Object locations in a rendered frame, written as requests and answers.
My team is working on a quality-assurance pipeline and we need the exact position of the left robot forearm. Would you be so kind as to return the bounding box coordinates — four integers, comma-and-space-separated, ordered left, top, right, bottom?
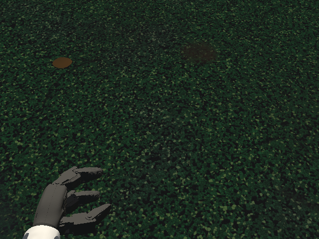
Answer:
22, 225, 61, 239

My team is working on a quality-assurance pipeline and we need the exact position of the robot left hand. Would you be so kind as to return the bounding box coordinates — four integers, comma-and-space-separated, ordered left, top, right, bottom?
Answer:
32, 166, 112, 236

